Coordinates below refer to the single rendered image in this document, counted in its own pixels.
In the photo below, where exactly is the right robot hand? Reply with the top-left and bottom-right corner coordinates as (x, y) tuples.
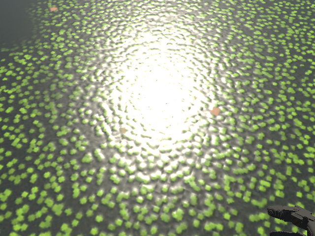
(267, 205), (315, 236)

